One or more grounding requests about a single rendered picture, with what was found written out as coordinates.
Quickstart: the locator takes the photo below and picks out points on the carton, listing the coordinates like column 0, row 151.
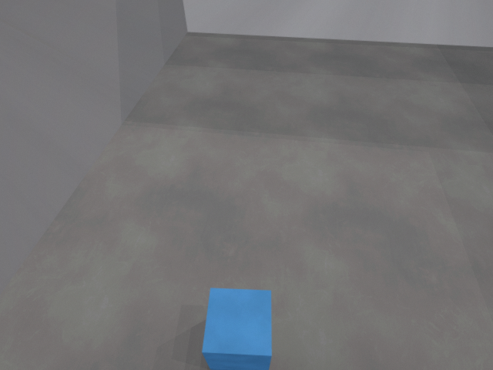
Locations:
column 238, row 330

